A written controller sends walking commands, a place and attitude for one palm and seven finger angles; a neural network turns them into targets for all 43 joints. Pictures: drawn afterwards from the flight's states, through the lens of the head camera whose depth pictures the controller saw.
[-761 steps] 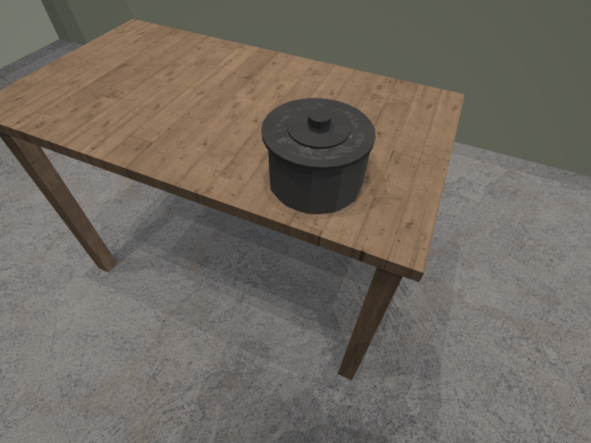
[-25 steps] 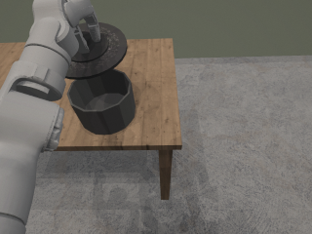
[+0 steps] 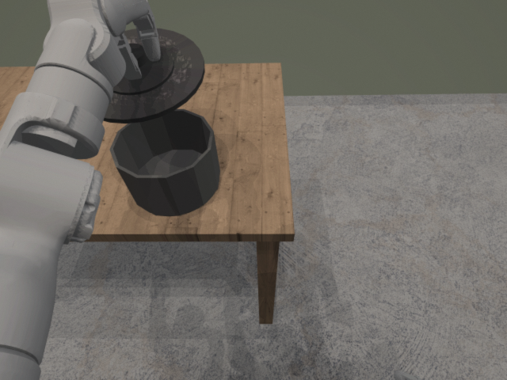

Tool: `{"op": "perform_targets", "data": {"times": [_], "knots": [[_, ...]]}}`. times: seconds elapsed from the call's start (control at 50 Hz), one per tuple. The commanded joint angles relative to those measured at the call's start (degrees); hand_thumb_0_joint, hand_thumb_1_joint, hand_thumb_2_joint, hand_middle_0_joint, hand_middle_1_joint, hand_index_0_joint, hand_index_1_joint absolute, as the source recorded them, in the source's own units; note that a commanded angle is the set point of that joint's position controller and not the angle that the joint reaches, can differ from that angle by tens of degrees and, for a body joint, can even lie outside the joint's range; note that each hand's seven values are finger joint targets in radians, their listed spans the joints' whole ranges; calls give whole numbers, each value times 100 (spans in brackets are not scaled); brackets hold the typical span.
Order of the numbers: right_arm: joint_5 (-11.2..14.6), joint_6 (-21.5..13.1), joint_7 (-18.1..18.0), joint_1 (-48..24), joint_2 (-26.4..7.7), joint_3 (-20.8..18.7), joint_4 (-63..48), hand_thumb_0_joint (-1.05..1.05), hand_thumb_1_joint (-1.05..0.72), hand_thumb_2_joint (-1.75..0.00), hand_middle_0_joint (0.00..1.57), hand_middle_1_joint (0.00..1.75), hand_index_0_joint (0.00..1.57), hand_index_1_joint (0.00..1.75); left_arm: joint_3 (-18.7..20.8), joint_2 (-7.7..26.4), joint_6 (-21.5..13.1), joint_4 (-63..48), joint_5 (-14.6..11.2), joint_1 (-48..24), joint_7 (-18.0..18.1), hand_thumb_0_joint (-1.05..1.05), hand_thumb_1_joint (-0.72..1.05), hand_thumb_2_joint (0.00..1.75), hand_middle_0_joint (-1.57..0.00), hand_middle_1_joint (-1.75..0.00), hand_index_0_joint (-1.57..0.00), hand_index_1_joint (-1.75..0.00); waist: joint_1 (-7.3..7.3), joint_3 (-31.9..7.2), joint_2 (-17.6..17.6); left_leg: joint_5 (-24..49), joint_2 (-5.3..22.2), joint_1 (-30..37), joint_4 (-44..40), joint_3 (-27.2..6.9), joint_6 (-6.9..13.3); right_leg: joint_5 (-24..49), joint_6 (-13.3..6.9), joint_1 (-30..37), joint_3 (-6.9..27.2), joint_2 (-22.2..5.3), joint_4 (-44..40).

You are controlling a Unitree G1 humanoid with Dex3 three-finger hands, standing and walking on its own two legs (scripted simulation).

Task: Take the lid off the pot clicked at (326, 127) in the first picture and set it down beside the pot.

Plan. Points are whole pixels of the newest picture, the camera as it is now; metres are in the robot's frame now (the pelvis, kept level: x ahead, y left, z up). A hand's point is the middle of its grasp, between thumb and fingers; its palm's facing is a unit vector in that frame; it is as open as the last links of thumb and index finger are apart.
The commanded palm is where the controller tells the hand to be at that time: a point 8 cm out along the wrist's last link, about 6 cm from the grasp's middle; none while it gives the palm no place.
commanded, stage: move the lid sideways beside the pot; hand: left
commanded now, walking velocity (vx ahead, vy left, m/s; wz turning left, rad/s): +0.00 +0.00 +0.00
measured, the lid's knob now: (131, 56) +0.53 +0.15 +0.25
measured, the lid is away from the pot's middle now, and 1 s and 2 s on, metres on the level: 0.00 0.15 0.23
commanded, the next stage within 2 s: none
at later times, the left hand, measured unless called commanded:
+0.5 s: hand (71, 60) +0.50 +0.22 +0.26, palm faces -0.25 -0.07 -0.96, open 6.4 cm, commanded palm +0.50 +0.23 +0.34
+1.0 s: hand (26, 66) +0.49 +0.28 +0.26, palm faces -0.25 -0.06 -0.97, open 6.4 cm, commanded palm +0.50 +0.28 +0.34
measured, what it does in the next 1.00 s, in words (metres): stands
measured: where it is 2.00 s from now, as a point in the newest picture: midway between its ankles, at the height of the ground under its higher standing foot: outside the picture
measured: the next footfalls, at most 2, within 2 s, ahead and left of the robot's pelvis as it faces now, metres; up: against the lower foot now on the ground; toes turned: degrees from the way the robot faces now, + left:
none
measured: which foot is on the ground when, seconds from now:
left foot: down 0.00-1.00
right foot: down 0.00-1.00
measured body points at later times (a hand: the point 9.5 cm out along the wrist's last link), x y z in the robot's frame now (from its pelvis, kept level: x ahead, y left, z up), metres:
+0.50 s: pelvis +0.01 +0.01 +0.00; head +0.06 +0.00 +0.45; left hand +0.51 +0.22 +0.31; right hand +0.07 -0.27 -0.13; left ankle +0.01 +0.10 -0.74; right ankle -0.03 -0.12 -0.74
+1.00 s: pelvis +0.00 +0.01 +0.00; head +0.06 +0.01 +0.44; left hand +0.50 +0.28 +0.31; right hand +0.05 -0.26 -0.13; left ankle +0.01 +0.10 -0.74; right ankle -0.03 -0.12 -0.74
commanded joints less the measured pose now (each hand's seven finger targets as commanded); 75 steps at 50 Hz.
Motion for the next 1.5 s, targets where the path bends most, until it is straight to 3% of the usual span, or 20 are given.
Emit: {"op": "perform_targets", "data": {"times": [0.0, 0.04, 0.12, 0.16, 0.22, 0.26, 0.34, 0.36, 0.46, 0.54, 0.66, 0.68, 0.76, 0.82, 0.9, 0.98, 1.06, 1.14, 1.42, 1.48], "knots": [[-36, -86, -123, -46, -822, -244, -590, 0, -90, -90, 20, 30, 20, 30, 616, 1917, -171, -1116, 341, -3764, 397, 0, 89, 65, -90, -104, -93, -107, -9, -2575, -448, 1672, -157, 1720, 183, -246, 215, 2165, -189, 294, 107, 245, -192], [-1, -13, -148, -13, -840, -230, -534, 0, -90, -90, 20, 30, 20, 30, 518, 1842, -87, -651, 333, -3462, 380, 0, 89, 65, -90, -104, -93, -107, -51, -2107, -663, 1319, -148, 1381, 101, -175, 233, 2015, -176, 246, 82, 241, -266], [-17, 42, -116, -37, -844, -241, -625, 0, -90, -90, 20, 30, 20, 30, 749, 2241, -188, -1125, 420, -3729, 438, 0, 89, 65, -90, -104, -93, -107, 16, -2676, -256, 1948, -107, 1711, 199, -254, 191, 2269, -191, 357, 115, 240, -146], [14, 22, -93, -28, -809, -283, -677, 0, -90, -90, 20, 30, 20, 30, 360, 1701, -220, -1333, 277, -3727, 408, 0, 89, 65, -90, -104, -93, -107, -33, -2746, 2, 2494, -61, 2055, 304, -308, 173, 2303, -193, 139, 68, 252, -184], [-33, 11, -81, 92, -848, -325, -671, 0, -90, -90, 20, 30, 20, 30, 1004, 2550, -341, -1647, 408, -3842, 428, 0, 89, 65, -90, -104, -93, -107, 50, -3240, -88, 2645, -58, 2237, 403, -322, 210, 2408, -161, 337, 129, 286, -110], [25, 16, -76, 66, -828, -324, -681, 0, -90, -90, 20, 30, 20, 30, 473, 1909, -366, -1546, 228, -3666, 363, 0, 89, 65, -90, -104, -93, -107, -45, -3110, 130, 3044, -53, 2364, 462, -342, 188, 2517, -167, 126, 88, 275, -142], [49, 90, -87, 196, -898, -329, -501, 0, -90, -90, 20, 30, 20, 30, 703, 2260, -293, -1070, 291, -3396, 305, 0, 89, 65, -90, -104, -93, -107, -74, -2593, -254, 2381, -58, 2001, 387, -280, 224, 2149, -137, -13, 42, 323, -225], [77, 101, -83, 133, -924, -312, -542, 0, -90, -90, 20, 30, 20, 30, 445, 1978, -307, -1203, 169, -3399, 286, 0, 89, 65, -90, -104, -93, -107, -88, -2572, 15, 2619, -53, 2075, 389, -292, 196, 2250, -165, -69, 20, 296, -242], [70, 91, -95, 201, -920, -313, -497, 0, -90, -90, 20, 30, 20, 30, 518, 2140, -410, -1326, 206, -3396, 300, 0, 89, 65, -90, -104, -93, -107, -91, -2672, 182, 2884, -15, 2281, 456, -365, 166, 2165, -170, -163, -15, 325, -253], [88, 129, -144, 225, -909, -286, -423, 0, -90, -90, 20, 30, 20, 30, 656, 2434, -449, -978, 313, -3343, 309, 0, 89, 65, -90, -104, -93, -107, -120, -2491, -61, 2213, -37, 1983, 387, -300, 211, 1874, -136, -128, -4, 337, -276], [104, 109, -174, 222, -946, -273, -496, 0, -90, -90, 20, 30, 20, 30, 755, 2744, -648, -1369, 263, -3514, 345, 0, 89, 65, -90, -104, -93, -107, -59, -2830, 356, 2801, -1, 2210, 465, -345, 157, 2129, -162, -25, -5, 302, -235], [75, 87, -161, 245, -929, -292, -506, 0, -90, -90, 20, 30, 20, 30, 1111, 3193, -724, -1778, 341, -3786, 392, 0, 89, 65, -90, -104, -93, -107, 7, -3208, 432, 2936, 26, 2418, 491, -391, 135, 2109, -131, 85, 47, 315, -183], [105, 104, -138, 322, -931, -308, -489, 0, -90, -90, 20, 30, 20, 30, 766, 2675, -731, -1213, 273, -3210, 325, 0, 89, 65, -90, -104, -93, -107, -47, -2723, 598, 3458, 67, 2522, 571, -470, 42, 1941, -171, -393, -73, 362, -247], [126, 233, -155, 352, -985, -282, -387, 0, -90, -90, 20, 30, 20, 30, 938, 2948, -651, -581, 345, -2889, 306, 0, 89, 65, -90, -104, -93, -107, -86, -2221, -142, 2367, 33, 1827, 424, -328, 156, 1689, -128, -280, -78, 379, -259], [119, 199, -115, 274, -944, -314, -454, 0, -90, -90, 20, 30, 20, 30, 608, 2592, -721, -1342, 348, -3596, 337, 0, 89, 65, -90, -104, -93, -107, -78, -2774, 618, 3011, 92, 2519, 517, -464, 70, 1607, -160, -535, -72, 376, -241], [100, 198, -171, 416, -979, -280, -388, 0, -90, -90, 20, 30, 20, 30, 1088, 3279, -814, -1181, 446, -3347, 344, 0, 89, 65, -90, -104, -93, -107, -48, -2909, 312, 2804, 72, 2362, 511, -439, 102, 1632, -130, -247, -62, 399, -264], [169, 197, -220, 350, -997, -257, -410, 0, -90, -90, 20, 30, 20, 30, 775, 2978, -849, -971, 302, -3265, 302, 0, 89, 65, -90, -104, -93, -107, -94, -2520, 355, 2490, 40, 2119, 439, -348, 157, 1642, -154, -311, -82, 357, -331], [142, 234, -249, 372, -1019, -216, -376, 0, -90, -90, 20, 30, 20, 30, 1178, 3668, -905, -751, 494, -3189, 347, 0, 89, 65, -90, -104, -93, -107, -31, -2475, 179, 1966, 31, 1774, 381, -283, 199, 1530, -132, -51, -35, 359, -299], [239, 301, -319, 483, -1060, -179, -351, 0, -90, -90, 20, 30, 20, 30, 1037, 3848, -1022, -542, 530, -2985, 259, 0, 89, 65, -90, -104, -93, -107, -112, -2305, 397, 1956, 126, 1723, 423, -168, 244, 1525, -80, -142, -28, 393, -371], [211, 238, -327, 515, -1065, -179, -355, 0, -90, -90, 20, 30, 20, 30, 1201, 4099, -1111, -1205, 553, -3446, 272, 0, 89, 65, -90, -104, -93, -107, -43, -2857, 924, 2628, 177, 2256, 500, -255, 188, 1617, -85, -143, -23, 413, -341]]}}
